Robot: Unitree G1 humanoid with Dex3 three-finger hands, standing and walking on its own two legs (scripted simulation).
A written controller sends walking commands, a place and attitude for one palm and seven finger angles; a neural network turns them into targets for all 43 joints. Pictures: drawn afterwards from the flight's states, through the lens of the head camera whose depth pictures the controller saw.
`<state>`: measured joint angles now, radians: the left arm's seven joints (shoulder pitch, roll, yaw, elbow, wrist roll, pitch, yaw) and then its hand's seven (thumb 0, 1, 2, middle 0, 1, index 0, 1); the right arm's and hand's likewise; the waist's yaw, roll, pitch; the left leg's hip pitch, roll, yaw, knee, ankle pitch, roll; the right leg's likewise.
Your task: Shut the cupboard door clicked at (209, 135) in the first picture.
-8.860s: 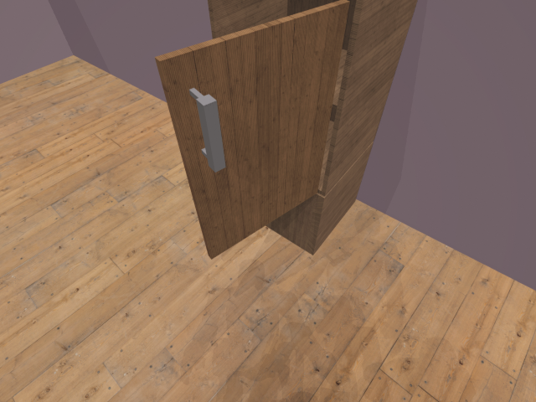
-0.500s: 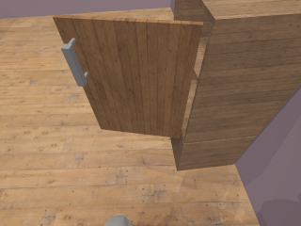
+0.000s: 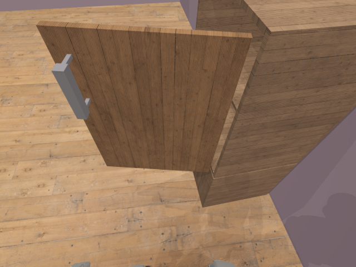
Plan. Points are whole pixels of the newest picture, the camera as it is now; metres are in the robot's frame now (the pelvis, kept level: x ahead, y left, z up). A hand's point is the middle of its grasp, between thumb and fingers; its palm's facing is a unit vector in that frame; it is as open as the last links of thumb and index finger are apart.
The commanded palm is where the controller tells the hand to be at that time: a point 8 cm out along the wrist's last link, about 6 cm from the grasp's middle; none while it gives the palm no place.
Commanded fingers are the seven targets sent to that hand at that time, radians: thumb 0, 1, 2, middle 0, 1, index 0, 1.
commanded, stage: come to a stop and stand still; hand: left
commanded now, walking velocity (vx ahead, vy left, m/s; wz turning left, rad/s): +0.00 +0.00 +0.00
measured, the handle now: (76, 88) +0.48 +0.28 +0.11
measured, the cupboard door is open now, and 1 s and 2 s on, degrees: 75 75 75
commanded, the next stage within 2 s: look again from close up in 1.50 s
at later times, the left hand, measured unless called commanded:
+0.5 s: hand out of the picture +0.04 +0.12 -0.17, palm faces +0.05 -0.98 -0.20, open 7.2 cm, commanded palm none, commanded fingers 0.00 0.90 0.90 -0.20 -0.30 -0.20 -0.30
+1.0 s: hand out of the picture +0.01 +0.08 -0.18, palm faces +0.07 -0.99 -0.16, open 7.4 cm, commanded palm none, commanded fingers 0.00 0.90 0.90 -0.20 -0.30 -0.20 -0.30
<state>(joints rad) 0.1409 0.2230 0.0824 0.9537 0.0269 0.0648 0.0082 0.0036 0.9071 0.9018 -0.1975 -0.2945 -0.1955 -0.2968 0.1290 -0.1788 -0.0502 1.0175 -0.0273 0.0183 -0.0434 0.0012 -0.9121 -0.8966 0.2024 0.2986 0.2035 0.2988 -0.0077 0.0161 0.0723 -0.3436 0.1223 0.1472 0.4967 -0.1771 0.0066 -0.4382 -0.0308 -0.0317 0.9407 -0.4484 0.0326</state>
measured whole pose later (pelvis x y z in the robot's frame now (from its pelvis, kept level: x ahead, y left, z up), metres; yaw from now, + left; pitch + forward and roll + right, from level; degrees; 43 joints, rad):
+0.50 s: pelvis +0.01 -0.06 +0.00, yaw +2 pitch +0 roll +0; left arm 0.20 0.17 0.02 1.09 0.01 0.00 0.02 0.00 0.94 0.90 -0.20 -0.30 -0.20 -0.30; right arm 0.26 -0.13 -0.02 1.14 -0.01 0.03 -0.03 0.02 -0.92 -0.90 0.20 0.30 0.20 0.30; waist -0.01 0.00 0.04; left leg -0.21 0.04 0.05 0.44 -0.23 -0.02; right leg -0.15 -0.02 -0.07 0.43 -0.28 -0.01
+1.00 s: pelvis +0.04 -0.07 +0.00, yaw +2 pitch +0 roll +1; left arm 0.29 0.13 0.00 1.16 0.01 -0.02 0.03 0.01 0.91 0.90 -0.20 -0.30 -0.20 -0.30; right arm 0.26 -0.13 -0.01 1.16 -0.01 0.00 -0.04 0.01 -0.92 -0.90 0.20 0.30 0.20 0.30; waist 0.01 -0.02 0.03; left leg -0.14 0.05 0.05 0.39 -0.25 -0.04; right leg -0.08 0.00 -0.08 0.38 -0.31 -0.03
